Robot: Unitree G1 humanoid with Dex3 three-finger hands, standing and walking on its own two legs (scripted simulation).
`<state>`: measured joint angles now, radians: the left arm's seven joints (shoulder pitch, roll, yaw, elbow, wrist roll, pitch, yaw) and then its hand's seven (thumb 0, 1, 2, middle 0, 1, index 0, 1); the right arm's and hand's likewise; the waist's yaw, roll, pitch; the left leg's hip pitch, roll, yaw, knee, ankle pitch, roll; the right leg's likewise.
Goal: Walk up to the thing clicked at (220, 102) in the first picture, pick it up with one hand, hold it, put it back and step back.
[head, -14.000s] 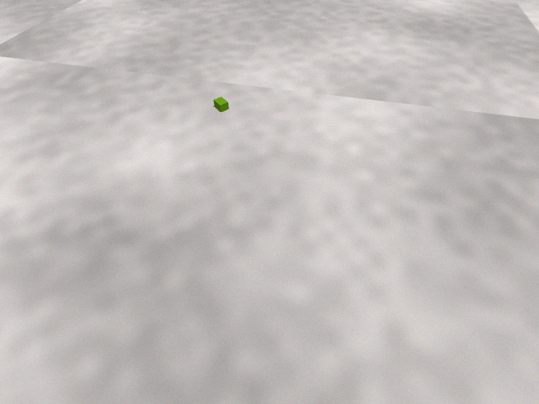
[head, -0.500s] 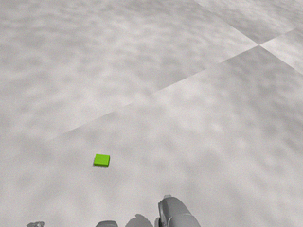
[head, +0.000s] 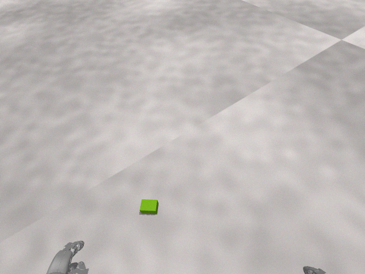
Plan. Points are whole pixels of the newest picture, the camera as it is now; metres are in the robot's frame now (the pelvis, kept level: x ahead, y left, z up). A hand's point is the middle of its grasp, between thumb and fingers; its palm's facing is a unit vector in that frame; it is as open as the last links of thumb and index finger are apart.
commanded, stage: stand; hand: left
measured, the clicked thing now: (149, 206) +0.52 +0.27 -0.74
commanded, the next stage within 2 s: rise first in 1.86 s
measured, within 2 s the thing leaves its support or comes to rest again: neither
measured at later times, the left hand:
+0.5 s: hand out of the picture +0.06 +0.28 -0.15, palm faces -0.03 -0.94 -0.34, open 7.4 cm
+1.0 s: hand out of the picture +0.09 +0.27 -0.14, palm faces -0.04 -0.94 -0.35, open 7.4 cm
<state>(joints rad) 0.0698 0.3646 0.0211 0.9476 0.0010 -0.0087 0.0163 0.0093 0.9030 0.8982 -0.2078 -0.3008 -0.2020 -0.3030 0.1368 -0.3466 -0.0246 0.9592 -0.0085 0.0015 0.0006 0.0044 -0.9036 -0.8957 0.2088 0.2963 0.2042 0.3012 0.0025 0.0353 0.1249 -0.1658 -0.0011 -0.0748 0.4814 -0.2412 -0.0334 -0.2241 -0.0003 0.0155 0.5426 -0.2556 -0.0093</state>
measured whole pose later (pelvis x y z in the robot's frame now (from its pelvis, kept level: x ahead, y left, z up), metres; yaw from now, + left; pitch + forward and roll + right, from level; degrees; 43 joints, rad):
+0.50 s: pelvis +0.00 +0.02 +0.01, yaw -1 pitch -2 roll +0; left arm 0.13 0.36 0.01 1.16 0.01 -0.01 -0.01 0.01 0.91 0.90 -0.21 -0.30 -0.20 -0.30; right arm 0.10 -0.35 -0.01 1.13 -0.01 -0.02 0.02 0.01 -0.90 -0.90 0.21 0.30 0.20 0.30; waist 0.01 0.00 0.06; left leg -0.13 -0.01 -0.05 0.35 -0.18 -0.01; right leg -0.16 -0.02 0.04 0.34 -0.14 0.03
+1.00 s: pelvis +0.01 +0.02 +0.01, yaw -1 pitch -2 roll +0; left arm 0.10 0.35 0.00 1.14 0.01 -0.02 0.00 0.01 0.90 0.90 -0.21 -0.30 -0.20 -0.30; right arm 0.09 -0.36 -0.01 1.14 -0.01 -0.01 0.02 0.01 -0.90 -0.90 0.21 0.30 0.20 0.30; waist 0.00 0.00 0.05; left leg -0.11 0.00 -0.06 0.32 -0.19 -0.02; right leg -0.15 -0.01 0.03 0.34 -0.16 0.01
